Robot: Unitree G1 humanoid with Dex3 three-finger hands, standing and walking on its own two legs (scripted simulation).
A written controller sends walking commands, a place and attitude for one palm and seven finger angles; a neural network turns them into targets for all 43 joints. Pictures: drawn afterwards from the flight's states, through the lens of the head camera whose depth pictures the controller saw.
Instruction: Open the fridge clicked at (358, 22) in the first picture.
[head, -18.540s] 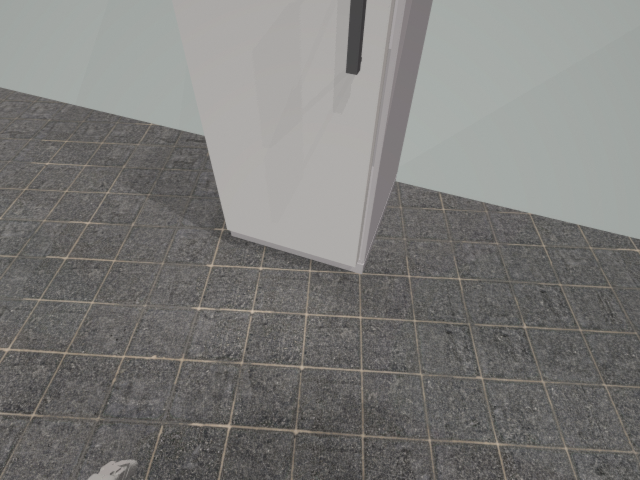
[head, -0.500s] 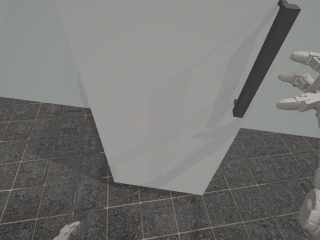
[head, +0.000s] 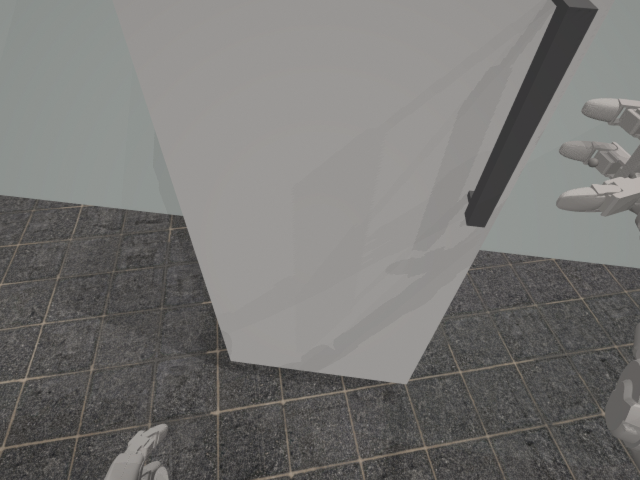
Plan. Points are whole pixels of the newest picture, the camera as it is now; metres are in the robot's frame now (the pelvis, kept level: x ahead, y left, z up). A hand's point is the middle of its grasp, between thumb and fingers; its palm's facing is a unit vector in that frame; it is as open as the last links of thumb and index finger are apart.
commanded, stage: move the hooked fingers beside the handle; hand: right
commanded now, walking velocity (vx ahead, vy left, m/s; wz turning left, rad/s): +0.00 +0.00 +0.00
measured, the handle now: (510, 127) +0.49 -0.18 +0.22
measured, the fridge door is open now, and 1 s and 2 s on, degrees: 0 0 0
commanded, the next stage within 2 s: feel for the door with the fingertips in 0.02 s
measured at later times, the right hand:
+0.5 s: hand (559, 160) +0.43 -0.22 +0.22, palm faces +0.07 +1.00 -0.02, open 14.0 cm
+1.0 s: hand (552, 143) +0.45 -0.21 +0.23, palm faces +0.07 +1.00 -0.02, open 14.0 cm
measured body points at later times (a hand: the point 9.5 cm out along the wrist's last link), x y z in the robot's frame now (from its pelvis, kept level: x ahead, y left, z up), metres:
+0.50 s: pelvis +0.00 +0.00 +0.00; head +0.00 +0.01 +0.45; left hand +0.12 +0.25 -0.10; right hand +0.42 -0.27 +0.22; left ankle +0.03 +0.12 -0.74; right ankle -0.06 -0.10 -0.74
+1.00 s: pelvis -0.01 +0.00 +0.00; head +0.01 +0.01 +0.45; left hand +0.08 +0.27 -0.11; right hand +0.44 -0.27 +0.23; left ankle +0.03 +0.12 -0.74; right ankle -0.06 -0.10 -0.74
